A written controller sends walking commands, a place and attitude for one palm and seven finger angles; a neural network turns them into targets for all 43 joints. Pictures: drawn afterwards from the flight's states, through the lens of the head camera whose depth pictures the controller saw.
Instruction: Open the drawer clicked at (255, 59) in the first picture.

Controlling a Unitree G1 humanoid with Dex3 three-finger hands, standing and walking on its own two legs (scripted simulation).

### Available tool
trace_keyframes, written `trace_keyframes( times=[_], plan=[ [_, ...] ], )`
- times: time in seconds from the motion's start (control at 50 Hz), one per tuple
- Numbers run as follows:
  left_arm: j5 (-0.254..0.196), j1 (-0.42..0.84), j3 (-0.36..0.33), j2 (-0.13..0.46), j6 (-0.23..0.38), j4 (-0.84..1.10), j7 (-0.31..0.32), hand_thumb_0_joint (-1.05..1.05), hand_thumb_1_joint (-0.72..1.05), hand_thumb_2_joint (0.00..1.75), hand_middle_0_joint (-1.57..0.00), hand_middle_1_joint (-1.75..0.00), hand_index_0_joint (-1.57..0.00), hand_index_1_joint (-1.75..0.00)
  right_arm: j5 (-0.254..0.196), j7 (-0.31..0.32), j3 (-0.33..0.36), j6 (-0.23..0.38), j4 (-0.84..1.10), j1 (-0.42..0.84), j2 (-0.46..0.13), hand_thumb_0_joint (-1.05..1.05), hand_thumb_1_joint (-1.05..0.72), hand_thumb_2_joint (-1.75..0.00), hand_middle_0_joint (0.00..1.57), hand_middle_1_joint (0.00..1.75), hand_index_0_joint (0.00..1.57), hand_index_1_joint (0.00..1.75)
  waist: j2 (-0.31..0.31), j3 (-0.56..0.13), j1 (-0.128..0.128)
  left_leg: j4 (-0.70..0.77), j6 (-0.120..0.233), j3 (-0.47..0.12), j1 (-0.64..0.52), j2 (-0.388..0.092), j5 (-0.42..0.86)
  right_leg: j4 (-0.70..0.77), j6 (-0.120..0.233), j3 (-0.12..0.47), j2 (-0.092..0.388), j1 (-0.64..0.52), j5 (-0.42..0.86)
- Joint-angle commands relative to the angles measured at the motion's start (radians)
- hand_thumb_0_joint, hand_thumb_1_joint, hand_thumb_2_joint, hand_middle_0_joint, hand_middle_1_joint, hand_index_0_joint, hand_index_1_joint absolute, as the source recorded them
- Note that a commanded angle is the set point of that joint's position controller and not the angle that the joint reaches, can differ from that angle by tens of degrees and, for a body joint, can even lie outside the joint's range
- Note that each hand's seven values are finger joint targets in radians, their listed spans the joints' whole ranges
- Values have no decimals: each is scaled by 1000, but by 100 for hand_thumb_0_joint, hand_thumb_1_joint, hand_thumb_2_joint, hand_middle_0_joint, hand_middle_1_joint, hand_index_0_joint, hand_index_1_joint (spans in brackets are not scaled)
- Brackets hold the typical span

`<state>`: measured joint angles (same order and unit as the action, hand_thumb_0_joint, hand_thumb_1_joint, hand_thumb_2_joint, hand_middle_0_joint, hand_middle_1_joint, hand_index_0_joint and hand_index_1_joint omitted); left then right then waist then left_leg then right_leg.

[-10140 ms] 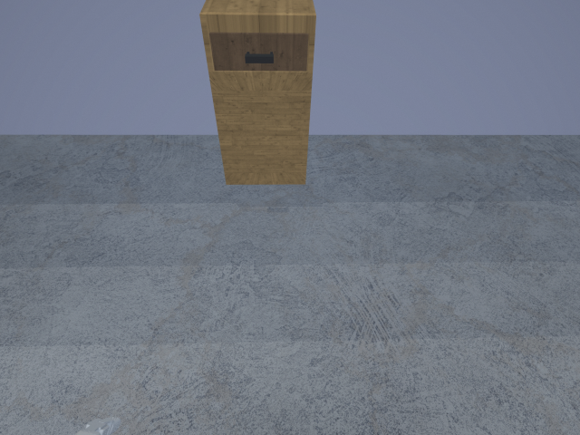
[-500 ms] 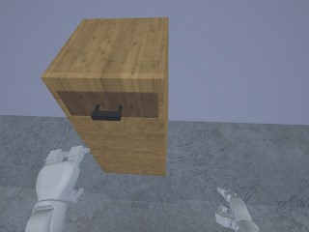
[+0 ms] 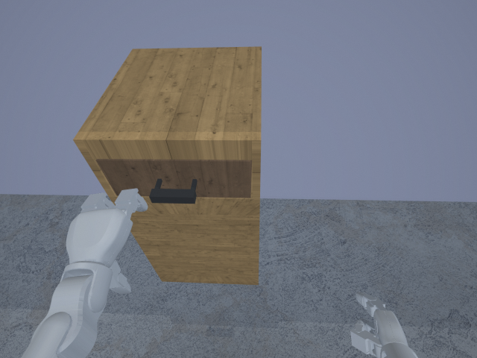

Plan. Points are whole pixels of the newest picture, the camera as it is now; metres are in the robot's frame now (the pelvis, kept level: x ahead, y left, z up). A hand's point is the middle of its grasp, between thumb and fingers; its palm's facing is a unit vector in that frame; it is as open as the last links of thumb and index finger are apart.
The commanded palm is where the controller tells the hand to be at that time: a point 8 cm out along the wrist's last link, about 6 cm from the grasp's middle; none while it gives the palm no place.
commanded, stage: raise the hand with hooked fingers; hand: left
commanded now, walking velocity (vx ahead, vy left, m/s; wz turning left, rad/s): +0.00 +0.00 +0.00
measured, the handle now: (175, 189) +0.50 +0.22 -0.07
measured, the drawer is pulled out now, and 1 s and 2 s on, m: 0.00 0.00 0.00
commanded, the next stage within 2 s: move the hooked fingers above the handle in 0.60 s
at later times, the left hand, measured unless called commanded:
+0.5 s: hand (108, 239) +0.27 +0.24 +0.08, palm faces +0.00 -0.10 -0.99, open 13.8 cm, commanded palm +0.25 +0.25 +0.14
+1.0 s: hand (127, 223) +0.31 +0.23 +0.06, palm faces +0.01 -0.07 -1.00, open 13.8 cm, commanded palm +0.29 +0.23 +0.12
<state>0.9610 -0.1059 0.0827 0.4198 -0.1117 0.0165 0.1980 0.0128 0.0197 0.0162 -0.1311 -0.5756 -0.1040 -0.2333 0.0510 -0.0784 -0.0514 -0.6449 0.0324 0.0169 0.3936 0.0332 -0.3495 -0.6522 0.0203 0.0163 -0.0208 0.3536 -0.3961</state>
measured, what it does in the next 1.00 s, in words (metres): stands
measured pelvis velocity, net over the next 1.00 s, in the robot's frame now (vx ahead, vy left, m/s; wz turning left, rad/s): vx -0.02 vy -0.01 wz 0.02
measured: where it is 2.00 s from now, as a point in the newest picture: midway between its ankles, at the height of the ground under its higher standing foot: outside the picture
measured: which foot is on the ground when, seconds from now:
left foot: down 0.00-1.00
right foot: down 0.00-1.00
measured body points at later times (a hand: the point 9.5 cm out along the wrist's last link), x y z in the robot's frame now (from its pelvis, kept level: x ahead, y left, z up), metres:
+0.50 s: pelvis -0.02 +0.01 +0.01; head +0.00 -0.01 +0.46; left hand +0.27 +0.24 +0.13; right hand +0.15 -0.22 -0.10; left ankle -0.02 +0.10 -0.72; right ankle -0.04 -0.11 -0.72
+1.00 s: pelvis -0.02 -0.01 +0.01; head +0.01 -0.04 +0.46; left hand +0.30 +0.23 +0.12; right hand +0.16 -0.24 -0.11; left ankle -0.02 +0.10 -0.72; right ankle -0.04 -0.11 -0.72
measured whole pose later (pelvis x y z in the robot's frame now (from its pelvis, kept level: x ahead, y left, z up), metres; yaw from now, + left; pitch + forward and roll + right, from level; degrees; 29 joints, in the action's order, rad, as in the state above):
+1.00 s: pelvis -0.02 -0.01 +0.01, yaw +1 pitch +5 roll +0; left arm 0.97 0.21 0.08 0.46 0.05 -0.29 0.14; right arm -0.02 0.05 0.02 -0.11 -0.62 -0.15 -0.24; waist 0.05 -0.04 -0.05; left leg -0.58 0.01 -0.01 0.39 0.02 -0.28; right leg -0.59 0.04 -0.01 -0.03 0.34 -0.33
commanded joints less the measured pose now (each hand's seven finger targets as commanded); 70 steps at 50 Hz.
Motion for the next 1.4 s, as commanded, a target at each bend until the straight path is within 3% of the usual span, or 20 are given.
trace_keyframes(
  times=[0.0, 0.18, 0.22, 0.3, 0.4, 0.44, 0.52, 0.66, 0.74, 0.78, 0.84, 0.9, 1.0, 1.12, 1.14, 1.16, 1.18, 1.26, 1.32, 1.38],
  plan=[
    [19, 303, -155, 229, 19, 191, 18, 0, -50, 30, -30, -120, -30, -120, -8, 9, 23, 37, 139, 97, -99, 0, -90, -90, 20, 30, 20, 30, 37, -207, -13, 84, 0, -40, -218, -18, 494, 88, 26, -17, -5, -63, 404],
    [-21, 508, -100, 228, -4, 54, -99, 0, -50, 30, -30, -120, -30, -120, -28, 12, 14, 18, 131, 79, -114, 0, -90, -90, 20, 30, 20, 30, -25, -169, 12, 155, -5, -45, -229, -19, 393, 156, 23, -33, -10, -87, 313],
    [-24, 453, -85, 207, 12, 42, -127, 0, -50, 30, -30, -120, -30, -120, -25, 8, 16, 21, 139, 73, -114, 0, -90, -90, 20, 30, 20, 30, -23, -176, 1, 156, -3, -46, -238, -16, 409, 162, 23, -34, -9, -97, 319],
    [-36, 396, -113, 221, 76, 90, -152, 0, -50, 30, -30, -120, -30, -120, -19, -2, 19, 24, 147, 65, -116, 0, -90, -90, 20, 30, 20, 30, -14, -176, -13, 164, -2, -52, -237, -21, 421, 169, 25, -34, -9, -104, 310],
    [-31, 424, -191, 274, 161, 159, -79, 0, -50, 30, -30, -120, -30, -120, -14, -1, 28, 42, 140, 58, -113, 0, -90, -90, 20, 30, 20, 30, 17, -198, -29, 165, -3, -56, -237, -16, 409, 167, 29, -30, -13, -98, 297],
    [-24, 451, -220, 295, 170, 154, -39, 0, -50, 30, -30, -120, -30, -120, -16, -2, 32, 46, 127, 55, -117, 0, -90, -90, 20, 30, 20, 30, 32, -182, -28, 174, -10, -58, -221, -16, 371, 167, 33, -33, -17, -82, 259],
    [-20, 458, -195, 263, 148, 114, 13, 0, -50, 30, -30, -120, -30, -120, -23, -3, 42, 54, 112, 52, -113, 0, -90, -90, 20, 30, 20, 30, 41, -210, -20, 166, -7, -43, -227, -9, 338, 166, 31, -30, -16, -67, 244],
    [-44, 408, -87, 189, 65, 46, -41, 0, -50, 30, -30, -120, -30, -120, -39, 2, 36, 54, 117, 65, -124, 0, -90, -90, 20, 30, 20, 30, -44, -159, 0, 185, 6, -27, -189, -4, 253, 195, 18, -19, -8, -87, 214],
    [-24, 516, -107, 239, 76, -13, -70, 0, -50, 30, -30, -120, -30, -120, -36, 18, 24, 50, 108, 67, -129, 0, -90, -90, 20, 30, 20, 30, -76, -101, 12, 182, 14, -17, -156, 5, 204, 213, 13, -9, -7, -59, 181],
    [-11, 594, -111, 251, 104, -41, -64, 0, -50, 30, -30, -120, -30, -120, -34, 26, 23, 57, 101, 52, -122, 0, -90, -90, 20, 30, 20, 30, -68, -108, 15, 173, 17, -18, -159, 8, 196, 206, 15, -9, -5, -43, 171],
    [5, 631, -167, 302, 153, -39, -37, 0, -50, 30, -30, -120, -30, -120, -28, 33, 30, 62, 98, 40, -118, 0, -90, -90, 20, 30, 20, 30, -4, -193, -5, 150, 16, -17, -170, 16, 236, 182, 20, 3, -7, -75, 212],
    [4, 661, -154, 270, 177, -80, -8, 0, -50, 30, -30, -120, -30, -120, -28, 34, 37, 67, 84, 22, -110, 0, -90, -90, 20, 30, 20, 30, 22, -228, 4, 119, 15, -12, -169, 16, 291, 152, 23, 0, -6, -63, 284],
    [5, 595, -127, 221, 135, -181, 10, 0, -50, 30, -30, -120, -30, -120, -32, 23, 49, 61, 87, 2, -121, 0, -90, -90, 20, 30, 20, 30, -31, -244, 4, 90, 14, 2, -122, 17, 331, 125, 19, 1, -8, -67, 368],
    [-1, 567, -136, 243, 110, -197, -18, 0, -50, 30, -30, -120, -30, -120, -31, 22, 55, 42, 96, -18, -137, 0, -90, -90, 20, 30, 20, 30, -109, -287, 7, 64, 23, 13, -74, 23, 383, 97, 5, 20, 3, -132, 535],
    [4, 578, -160, 274, 119, -188, -18, 0, -50, 30, -30, -120, -30, -120, -29, 24, 57, 38, 96, -16, -141, 0, -90, -90, 20, 30, 20, 30, -90, -289, 5, 61, 21, 9, -67, 25, 387, 92, 8, 26, 1, -134, 535],
    [0, 596, -137, 246, 131, -174, -17, 0, -50, 30, -30, -120, -30, -120, -29, 25, 58, 39, 97, -23, -135, 0, -90, -90, 20, 30, 20, 30, -92, -288, 14, 55, 25, 9, -70, 26, 382, 89, 4, 24, 3, -125, 546],
    [7, 619, -157, 267, 149, -154, -11, 0, -50, 30, -30, -120, -30, -120, -26, 28, 63, 40, 89, -29, -135, 0, -90, -90, 20, 30, 20, 30, -67, -305, 14, 47, 24, 10, -82, 24, 403, 81, 6, 27, 2, -116, 559],
    [20, 610, -162, 246, 195, -103, 37, 0, -50, 30, -30, -120, -30, -120, -16, 23, 78, 43, 76, -56, -125, 0, -90, -90, 20, 30, 20, 30, 4, -351, 18, 14, 21, -1, -135, 17, 503, 50, 15, 15, -8, -74, 590],
    [35, 616, -166, 233, 185, -153, 80, 0, -50, 30, -30, -120, -30, -120, -17, 14, 84, 41, 58, -68, -125, 0, -90, -90, 20, 30, 20, 30, -5, -335, 26, 1, 16, -1, -117, 11, 502, 39, 18, 4, -13, -27, 559],
    [49, 633, -149, 215, 136, -245, 105, 0, -50, 30, -30, -120, -30, -120, -26, 8, 83, 33, 52, -74, -131, 0, -90, -90, 20, 30, 20, 30, -44, -317, 32, 0, 13, 4, -75, 12, 461, 32, 19, -5, -17, -12, 526]
  ],
)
